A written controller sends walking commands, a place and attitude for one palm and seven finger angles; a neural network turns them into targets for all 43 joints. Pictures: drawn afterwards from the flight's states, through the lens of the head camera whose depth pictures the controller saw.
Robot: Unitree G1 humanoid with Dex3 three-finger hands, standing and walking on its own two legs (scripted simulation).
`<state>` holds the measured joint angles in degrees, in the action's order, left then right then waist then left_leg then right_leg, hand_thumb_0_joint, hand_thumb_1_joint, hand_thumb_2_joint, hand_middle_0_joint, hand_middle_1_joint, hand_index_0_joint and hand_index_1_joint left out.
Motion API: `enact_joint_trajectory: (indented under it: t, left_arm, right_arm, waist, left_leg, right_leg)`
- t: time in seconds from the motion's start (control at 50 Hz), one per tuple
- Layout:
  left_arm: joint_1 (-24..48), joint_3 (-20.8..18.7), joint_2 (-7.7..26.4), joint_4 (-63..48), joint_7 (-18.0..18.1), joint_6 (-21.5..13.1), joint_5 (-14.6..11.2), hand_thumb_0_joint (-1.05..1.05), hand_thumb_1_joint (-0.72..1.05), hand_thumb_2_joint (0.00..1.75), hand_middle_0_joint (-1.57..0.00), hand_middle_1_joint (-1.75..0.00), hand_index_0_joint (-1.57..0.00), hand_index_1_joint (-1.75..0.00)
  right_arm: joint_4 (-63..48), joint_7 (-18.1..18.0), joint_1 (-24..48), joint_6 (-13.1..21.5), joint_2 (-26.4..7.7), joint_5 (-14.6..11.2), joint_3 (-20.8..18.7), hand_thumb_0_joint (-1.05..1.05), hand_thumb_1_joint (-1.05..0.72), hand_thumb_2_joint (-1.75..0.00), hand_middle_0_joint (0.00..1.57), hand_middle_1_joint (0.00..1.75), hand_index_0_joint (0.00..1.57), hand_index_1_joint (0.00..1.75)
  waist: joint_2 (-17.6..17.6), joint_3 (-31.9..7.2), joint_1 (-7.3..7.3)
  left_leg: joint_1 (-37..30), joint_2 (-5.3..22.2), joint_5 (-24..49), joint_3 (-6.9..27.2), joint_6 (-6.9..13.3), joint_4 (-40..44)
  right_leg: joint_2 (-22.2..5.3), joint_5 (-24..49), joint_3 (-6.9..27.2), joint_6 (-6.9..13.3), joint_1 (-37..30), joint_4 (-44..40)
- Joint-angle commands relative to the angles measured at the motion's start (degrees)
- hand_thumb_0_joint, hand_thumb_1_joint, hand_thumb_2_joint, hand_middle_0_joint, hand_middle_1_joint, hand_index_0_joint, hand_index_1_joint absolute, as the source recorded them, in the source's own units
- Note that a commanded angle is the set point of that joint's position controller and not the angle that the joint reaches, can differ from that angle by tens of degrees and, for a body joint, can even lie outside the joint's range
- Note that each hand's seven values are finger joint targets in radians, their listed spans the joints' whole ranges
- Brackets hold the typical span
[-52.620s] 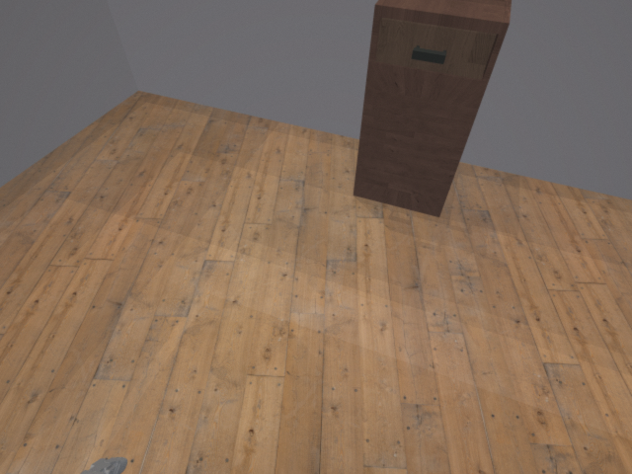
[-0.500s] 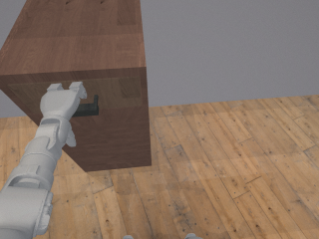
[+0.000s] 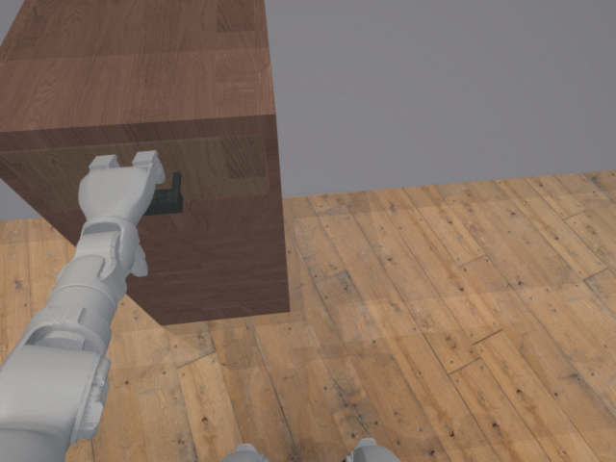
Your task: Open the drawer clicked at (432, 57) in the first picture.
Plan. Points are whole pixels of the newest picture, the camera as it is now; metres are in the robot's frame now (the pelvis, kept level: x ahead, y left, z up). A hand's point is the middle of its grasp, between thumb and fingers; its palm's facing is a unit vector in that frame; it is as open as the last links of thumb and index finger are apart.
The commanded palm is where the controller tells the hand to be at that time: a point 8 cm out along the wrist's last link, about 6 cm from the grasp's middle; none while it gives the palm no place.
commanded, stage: lower the fingers behind the handle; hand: left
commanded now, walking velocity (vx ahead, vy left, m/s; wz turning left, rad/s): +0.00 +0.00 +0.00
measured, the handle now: (146, 191) +0.51 +0.24 -0.01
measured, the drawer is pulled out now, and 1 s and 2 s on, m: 0.00 0.00 0.00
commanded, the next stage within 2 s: lift the fingers back up to retry in 0.72 s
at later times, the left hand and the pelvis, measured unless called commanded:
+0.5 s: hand (135, 218) +0.45 +0.24 +0.00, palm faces -0.04 +0.01 -1.00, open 13.8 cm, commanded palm +0.43 +0.25 +0.03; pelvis -0.02 -0.01 -0.02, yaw +0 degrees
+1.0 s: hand (133, 217) +0.45 +0.25 +0.00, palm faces -0.05 -0.03 -1.00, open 13.8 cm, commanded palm +0.43 +0.25 +0.05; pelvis -0.03 +0.00 -0.01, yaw -1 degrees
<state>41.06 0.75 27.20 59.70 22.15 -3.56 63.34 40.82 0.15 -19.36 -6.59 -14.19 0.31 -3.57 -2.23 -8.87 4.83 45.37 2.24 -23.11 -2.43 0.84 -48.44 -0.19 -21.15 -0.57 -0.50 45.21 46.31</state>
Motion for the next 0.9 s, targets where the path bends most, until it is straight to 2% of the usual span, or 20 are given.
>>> enact_joint_trajectory:
  t: [0.0, 0.04, 0.08, 0.1, 0.22, 0.28, 0.3, 0.32, 0.36, 0.4, 0.42, 0.46, 0.48, 0.56, 0.6, 0.64, 0.7, 0.72, 0.8, 0.88]
  left_arm:
    - [16.30, -2.76, 12.45, -4.90, -0.95, -0.09, -0.98, 0.00, -0.50, 0.30, -0.30, -1.20, -0.30, -1.20]
    - [15.71, -1.21, 10.82, -3.88, -1.43, -0.35, -0.86, 0.00, -0.50, 0.30, -0.30, -1.20, -0.30, -1.20]
    - [16.33, -2.61, 12.92, -3.95, -1.73, -1.03, -0.61, 0.00, -0.50, 0.30, -0.30, -1.20, -0.30, -1.20]
    - [15.21, -2.12, 12.52, -2.99, -1.87, -0.92, -0.80, 0.00, -0.50, 0.30, -0.30, -1.20, -0.30, -1.20]
    - [13.41, -2.99, 13.53, -2.61, -1.81, -1.33, -0.57, 0.00, -0.50, 0.30, -0.30, -1.20, -0.30, -1.20]
    - [14.86, -2.15, 13.40, -1.63, -1.73, -0.85, -0.58, 0.00, -0.50, 0.30, -0.30, -1.20, -0.30, -1.20]
    - [13.67, -2.20, 13.56, -0.40, -1.78, -0.37, -0.86, 0.00, -0.50, 0.30, -0.30, -1.20, -0.30, -1.20]
    - [15.88, -2.01, 14.01, -1.43, -1.74, -0.24, -0.84, 0.00, -0.50, 0.30, -0.30, -1.20, -0.30, -1.20]
    - [17.15, -3.03, 15.52, -2.12, -1.85, 0.03, -1.00, 0.00, -0.50, 0.30, -0.30, -1.20, -0.30, -1.20]
    - [16.47, -2.94, 15.61, -1.37, -2.08, 0.51, -1.11, 0.00, -0.50, 0.30, -0.30, -1.20, -0.30, -1.20]
    - [17.20, -1.97, 14.71, -1.34, -2.22, 0.70, -1.16, 0.00, -0.50, 0.30, -0.30, -1.20, -0.30, -1.20]
    - [17.17, -2.52, 15.09, -1.51, -2.67, 0.63, -1.51, 0.00, -0.50, 0.30, -0.30, -1.20, -0.30, -1.20]
    - [16.44, -3.15, 16.28, -1.25, -2.85, 0.65, -1.46, 0.00, -0.50, 0.30, -0.30, -1.20, -0.30, -1.20]
    - [19.37, -0.69, 13.48, -1.43, -3.33, 0.29, -1.43, 0.00, -0.50, 0.30, -0.30, -1.20, -0.30, -1.20]
    - [17.35, -2.24, 15.00, -0.78, -3.20, 0.34, -1.46, 0.00, -0.50, 0.30, -0.30, -1.20, -0.30, -1.20]
    - [17.31, -1.48, 14.45, -0.03, -3.45, 0.44, -1.51, 0.00, -0.50, 0.30, -0.30, -1.20, -0.30, -1.20]
    - [18.23, -2.05, 15.47, -0.42, -3.43, 0.24, -1.38, 0.00, -0.50, 0.30, -0.30, -1.20, -0.30, -1.20]
    - [17.75, -2.90, 16.64, -0.73, -3.42, 0.17, -1.09, 0.00, -0.50, 0.30, -0.30, -1.20, -0.30, -1.20]
    - [16.79, -2.82, 16.15, -0.38, -3.30, 0.35, -1.26, 0.00, -0.50, 0.30, -0.30, -1.20, -0.30, -1.20]
    - [21.21, -4.26, 18.75, -5.63, -2.87, 0.07, -1.37, 0.00, -0.50, 0.30, -0.30, -1.20, -0.30, -1.20]
  right_arm:
    - [-3.75, -1.34, -7.12, 0.99, -9.89, 0.11, -2.92, 0.00, -0.90, -0.90, 0.20, 0.30, 0.20, 0.30]
    - [-4.01, -1.42, -7.18, 1.11, -9.65, -0.07, -2.72, 0.00, -0.90, -0.90, 0.20, 0.30, 0.20, 0.30]
    - [-4.04, -1.63, -7.41, 1.12, -9.86, -0.17, -2.67, 0.00, -0.90, -0.90, 0.20, 0.30, 0.20, 0.30]
    - [-4.14, -1.66, -7.34, 1.15, -9.85, -0.10, -2.59, 0.00, -0.90, -0.90, 0.20, 0.30, 0.20, 0.30]
    - [-4.57, -1.69, -7.69, 1.17, -9.77, -0.15, -2.47, 0.00, -0.90, -0.90, 0.20, 0.30, 0.20, 0.30]
    - [-4.71, -1.78, -7.69, 1.25, -9.90, -0.40, -2.23, 0.00, -0.90, -0.90, 0.20, 0.30, 0.20, 0.30]
    - [-4.83, -1.78, -7.59, 1.24, -10.03, -0.34, -2.06, 0.00, -0.90, -0.90, 0.20, 0.30, 0.20, 0.30]
    - [-4.95, -1.91, -7.55, 1.36, -9.97, -0.47, -2.00, 0.00, -0.90, -0.90, 0.20, 0.30, 0.20, 0.30]
    - [-5.06, -2.05, -7.66, 1.33, -10.20, -0.36, -1.97, 0.00, -0.90, -0.90, 0.20, 0.30, 0.20, 0.30]
    - [-5.27, -2.09, -7.98, 1.42, -10.11, -0.53, -1.77, 0.00, -0.90, -0.90, 0.20, 0.30, 0.20, 0.30]
    - [-5.38, -2.12, -7.91, 1.42, -10.03, -0.62, -1.70, 0.00, -0.90, -0.90, 0.20, 0.30, 0.20, 0.30]
    - [-5.39, -2.25, -7.89, 1.51, -10.12, -0.56, -1.73, 0.00, -0.90, -0.90, 0.20, 0.30, 0.20, 0.30]
    - [-5.58, -2.32, -7.87, 1.50, -10.11, -0.67, -1.49, 0.00, -0.90, -0.90, 0.20, 0.30, 0.20, 0.30]
    - [-5.56, -2.55, -7.87, 1.81, -10.03, -0.66, -1.43, 0.00, -0.90, -0.90, 0.20, 0.30, 0.20, 0.30]
    - [-5.55, -2.52, -8.07, 2.01, -10.13, -0.56, -1.47, 0.00, -0.90, -0.90, 0.20, 0.30, 0.20, 0.30]
    - [-5.73, -2.57, -8.18, 2.04, -10.14, -0.69, -1.25, 0.00, -0.90, -0.90, 0.20, 0.30, 0.20, 0.30]
    - [-5.46, -2.61, -8.33, 2.15, -10.32, -0.64, -1.26, 0.00, -0.90, -0.90, 0.20, 0.30, 0.20, 0.30]
    - [-5.57, -2.62, -8.40, 2.08, -10.36, -0.67, -1.23, 0.00, -0.90, -0.90, 0.20, 0.30, 0.20, 0.30]
    - [-5.48, -2.48, -8.34, 1.91, -10.40, -0.64, -1.24, 0.00, -0.90, -0.90, 0.20, 0.30, 0.20, 0.30]
    - [-5.79, -2.57, -8.55, 1.70, -10.29, -0.66, -1.51, 0.00, -0.90, -0.90, 0.20, 0.30, 0.20, 0.30]
  waist:
    - [2.48, -17.68, 1.22]
    - [2.76, -16.17, 1.65]
    - [3.31, -17.10, 1.67]
    - [3.08, -16.04, 1.61]
    - [3.69, -17.84, 1.28]
    - [4.17, -16.59, 2.07]
    - [4.04, -15.49, 1.72]
    - [3.58, -15.84, 2.25]
    - [3.40, -17.42, 2.07]
    - [3.17, -17.82, 1.81]
    - [3.54, -17.62, 2.32]
    - [4.23, -18.15, 2.22]
    - [2.82, -18.55, 1.65]
    - [2.87, -15.73, 2.99]
    - [2.58, -17.56, 2.07]
    - [4.48, -16.05, 2.50]
    - [3.92, -16.48, 2.53]
    - [3.40, -17.15, 1.93]
    - [3.41, -16.57, 1.84]
    - [0.92, -20.41, 1.59]
  left_leg:
    - [-11.25, -2.83, 17.37, 0.19, 1.79, 3.93]
    - [-10.05, -2.93, 15.58, 0.07, 1.84, 3.75]
    - [-8.96, -2.93, 15.19, 0.06, 1.94, 2.98]
    - [-8.13, -3.04, 14.27, -0.09, 1.93, 2.64]
    - [-5.36, -3.13, 13.92, -0.39, 2.00, 0.66]
    - [-3.81, -3.13, 11.42, -0.31, 2.04, 0.15]
    - [-2.99, -3.29, 10.31, -0.34, 2.01, -0.03]
    - [-2.91, -3.16, 10.01, -0.41, 2.11, -0.03]
    - [-3.22, -3.10, 10.01, -0.14, 2.17, -0.13]
    - [-2.98, -3.27, 9.81, -0.21, 2.14, -0.27]
    - [-3.07, -3.24, 9.45, -0.19, 2.19, -0.16]
    - [-3.17, -3.11, 9.46, -0.13, 2.31, -0.17]
    - [-3.07, -3.29, 9.16, -0.31, 2.21, -0.16]
    - [-3.07, -2.93, 7.49, 0.29, 2.17, 0.12]
    - [-3.22, -2.99, 7.47, 0.14, 2.25, -0.23]
    - [-2.07, -3.03, 6.22, 0.31, 2.23, 0.02]
    - [-1.76, -2.93, 6.35, 0.24, 2.35, -0.27]
    - [-1.86, -2.99, 6.80, 0.25, 2.27, -0.17]
    - [-2.22, -2.84, 7.01, 0.37, 2.22, -0.02]
    - [-5.69, -2.77, 9.05, 0.50, 2.25, 1.46]
  right_leg:
    - [3.20, 16.06, -0.55, 2.40, -10.16, -4.85]
    - [3.19, 14.43, -0.66, 2.39, -8.84, -4.97]
    - [3.07, 14.32, -0.22, 2.18, -8.53, -4.40]
    - [3.04, 13.75, -0.27, 2.27, -8.06, -4.22]
    - [2.88, 14.35, 0.21, 2.06, -7.44, -2.77]
    - [2.81, 11.58, 0.11, 1.88, -5.43, -2.58]
    - [2.84, 10.41, 0.05, 2.02, -4.99, -2.50]
    - [2.74, 10.20, 0.20, 1.84, -4.81, -2.67]
    - [2.74, 9.79, 0.15, 1.97, -5.18, -2.31]
    - [2.79, 9.66, 0.17, 1.85, -5.34, -2.12]
    - [2.80, 9.34, 0.09, 1.74, -5.09, -2.38]
    - [2.74, 9.30, 0.13, 1.75, -5.48, -2.50]
    - [2.76, 8.93, 0.27, 1.71, -5.61, -2.27]
    - [2.82, 6.26, -0.33, 1.92, -2.35, -2.59]
    - [2.88, 6.13, -0.08, 1.87, -3.06, -2.20]
    - [2.88, 4.95, -0.35, 1.80, -2.80, -2.51]
    - [2.84, 5.19, -0.06, 1.76, -2.68, -2.38]
    - [2.84, 5.37, -0.05, 1.86, -2.97, -2.16]
    - [2.99, 5.30, -0.33, 1.99, -2.46, -2.10]
    - [3.03, 6.76, -0.20, 1.94, -5.48, -3.06]
